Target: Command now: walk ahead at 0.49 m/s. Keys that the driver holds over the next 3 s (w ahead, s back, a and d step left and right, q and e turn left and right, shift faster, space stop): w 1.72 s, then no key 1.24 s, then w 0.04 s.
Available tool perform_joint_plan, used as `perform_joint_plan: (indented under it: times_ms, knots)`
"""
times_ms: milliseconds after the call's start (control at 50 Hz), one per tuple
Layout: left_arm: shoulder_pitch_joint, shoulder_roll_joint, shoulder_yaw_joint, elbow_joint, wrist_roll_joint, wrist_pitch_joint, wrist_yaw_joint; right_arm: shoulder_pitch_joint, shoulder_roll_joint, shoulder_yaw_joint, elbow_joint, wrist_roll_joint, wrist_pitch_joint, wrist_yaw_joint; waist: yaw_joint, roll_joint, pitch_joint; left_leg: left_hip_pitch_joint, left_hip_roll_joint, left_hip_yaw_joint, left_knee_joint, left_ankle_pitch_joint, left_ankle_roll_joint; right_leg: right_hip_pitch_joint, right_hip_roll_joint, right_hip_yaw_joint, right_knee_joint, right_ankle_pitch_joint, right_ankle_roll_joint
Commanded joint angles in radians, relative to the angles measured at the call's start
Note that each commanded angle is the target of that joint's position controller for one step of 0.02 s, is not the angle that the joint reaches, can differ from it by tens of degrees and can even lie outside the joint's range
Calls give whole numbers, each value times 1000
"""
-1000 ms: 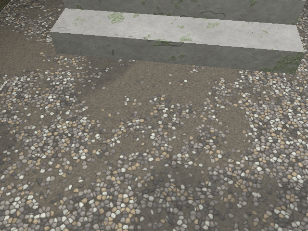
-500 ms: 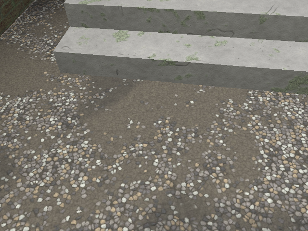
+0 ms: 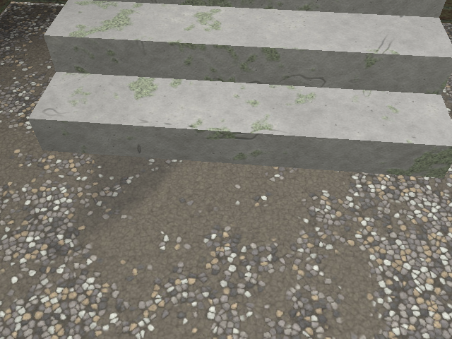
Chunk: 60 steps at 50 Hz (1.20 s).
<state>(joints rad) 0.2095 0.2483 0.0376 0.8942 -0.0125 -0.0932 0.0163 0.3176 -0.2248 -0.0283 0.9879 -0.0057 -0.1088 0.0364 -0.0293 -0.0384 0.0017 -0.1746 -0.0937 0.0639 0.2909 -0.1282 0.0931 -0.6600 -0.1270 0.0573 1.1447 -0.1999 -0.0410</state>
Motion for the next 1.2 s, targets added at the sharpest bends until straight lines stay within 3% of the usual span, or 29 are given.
perform_joint_plan:
  times_ms: [20,120,220,260,280,300,320,340,360,380,400,440,500,560,640,760,780,800,820,840,860,880,900,920,940,960,1000,1060,1200]
  knots:
    - [34,46,14,-43,13,4,7,-38,-130,-20,-53,1,-18,-20,46,77,55,-104,278,-206,-205,83,170,-26,-42,1,-138,158,27]
    - [-161,28,5,-95,0,-8,-10,64,-164,-27,-29,20,-2,-36,-25,79,58,12,269,-159,-186,84,123,10,12,-44,-472,312,38]
    - [-258,49,4,-145,-10,-21,-42,120,-172,-34,0,26,21,-40,-44,93,82,177,340,-186,-99,82,107,8,37,-44,-605,186,4]
    - [-194,78,16,-138,-9,-29,-49,96,-188,-40,-3,26,32,-42,4,113,48,200,349,-186,-19,216,87,123,68,-68,-645,115,-26]
    - [-88,108,34,-108,-7,-32,-47,73,-183,-37,-9,23,37,-42,64,112,-13,187,311,-152,108,386,65,271,102,-97,-667,103,-48]
    - [105,170,62,-53,-5,-34,-40,64,-150,-24,-23,11,39,-41,141,82,-139,84,249,-99,344,425,34,539,71,-58,-648,128,-91]
    - [270,286,90,-26,16,-30,-35,140,-58,7,-51,0,23,-35,149,-121,-312,-280,119,-20,752,106,-35,951,-190,317,-662,92,-223]
    - [305,251,80,-11,12,-25,-40,179,-26,20,-37,18,-4,-29,138,-264,-402,-515,26,-122,971,-416,-52,1085,-295,680,-825,-28,-312]
    - [233,174,56,-24,6,-27,-41,99,-143,-9,-51,42,-22,-25,135,-166,-274,-611,96,-189,1063,-382,-29,982,-260,589,-843,-65,-258]
    - [137,132,42,-48,5,-25,-39,16,-165,-15,-77,51,-29,-25,110,-100,-172,-615,151,-161,1046,-287,-16,838,-223,429,-855,-2,-218]
    - [58,104,31,-60,9,-24,-44,-24,-152,-18,-83,39,-24,-31,76,-23,-100,-571,192,-139,982,-206,-22,692,-177,318,-894,84,-198]
    - [14,65,19,-56,18,-27,-52,-7,-118,-25,-78,23,4,-37,23,-37,-46,-465,234,-137,882,-124,-31,541,-111,194,-960,151,-173]
    - [65,97,29,-20,18,-33,-48,-11,-88,-26,-84,18,28,-42,3,-23,-12,-479,238,-120,807,-53,-53,499,-91,108,-1003,281,-192]
    - [116,114,33,5,16,-24,-30,-128,-86,-31,-125,10,29,-42,26,-11,18,-566,240,-116,644,79,-72,538,-88,66,-1020,327,-186]
    - [169,127,33,28,7,-16,-16,-272,-66,-24,-164,15,21,-31,68,-19,48,-527,208,-83,410,235,-73,557,-62,8,-1039,269,-156]
    - [246,144,44,80,-4,7,-4,-423,-74,-17,-225,27,5,-1,99,-23,100,-559,182,-77,254,164,-42,734,-132,19,-983,263,-146]
    - [241,149,47,83,-5,12,-2,-422,-80,-18,-230,27,1,5,90,-27,96,-542,176,-73,238,129,-30,757,-142,19,-960,296,-139]
    - [257,113,32,93,61,-2,-7,-375,-71,-10,-221,-57,23,11,75,-42,98,-427,149,7,224,94,-21,729,-96,-25,-945,388,-119]
    - [259,121,37,101,60,-9,-12,-320,-79,-19,-205,-61,29,8,61,-72,76,-309,118,24,228,50,-6,706,-93,-29,-883,529,-104]
    - [241,140,41,104,55,-7,-15,-195,-107,-33,-172,-57,27,1,-2,-67,16,-165,85,32,207,6,13,702,-70,-49,-734,667,-86]
    - [241,131,37,103,52,-5,-15,-8,-150,-50,-115,-64,16,-9,-76,-32,-92,59,95,13,201,7,43,628,-22,-87,-515,631,-67]
    - [281,65,18,65,27,-4,-18,147,-246,-73,-93,-84,7,-23,-101,133,-251,356,352,-288,195,-35,103,378,52,-137,-178,284,-39]
    - [381,25,13,72,-1,-5,-21,184,-322,-95,-73,-60,18,-23,-64,363,-382,534,545,-720,43,-15,214,119,215,-89,108,-365,-21]
    - [272,121,36,69,19,0,-16,94,-256,-83,-87,-26,26,-21,-50,193,-280,441,473,-656,14,-88,170,44,143,23,151,-290,-46]
    - [185,109,34,45,20,-6,-24,-1,-185,-64,-98,-20,23,-20,-21,134,-140,288,432,-499,-4,-63,140,33,97,6,113,-185,-52]
    - [153,82,27,45,23,-6,-28,-50,-136,-51,-101,-22,18,-17,2,94,-77,177,387,-403,-43,6,116,70,59,-4,49,-119,-52]
    - [179,55,22,61,52,20,-37,-61,-93,-37,-80,-12,12,-19,47,125,-36,51,331,-283,-89,108,90,166,32,-20,-23,-90,-34]
    - [152,32,18,57,56,42,-49,-3,-106,-38,-46,-3,-4,-20,62,118,-16,25,314,-222,-136,146,110,158,27,-46,-74,-51,-15]
    - [-113,20,4,-19,43,41,-55,102,-111,-31,4,-4,1,-26,7,103,85,72,284,-140,-204,127,109,53,20,-96,-392,150,24]
